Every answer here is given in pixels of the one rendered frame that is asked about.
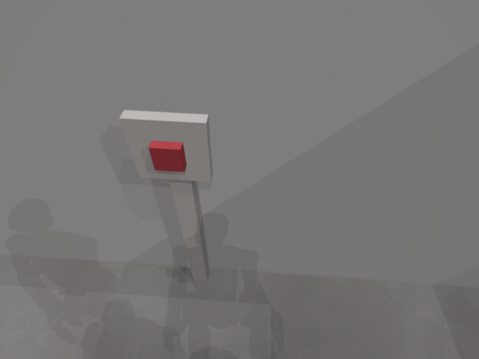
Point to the button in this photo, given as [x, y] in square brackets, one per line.
[168, 156]

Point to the panel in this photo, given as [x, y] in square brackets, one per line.
[142, 127]

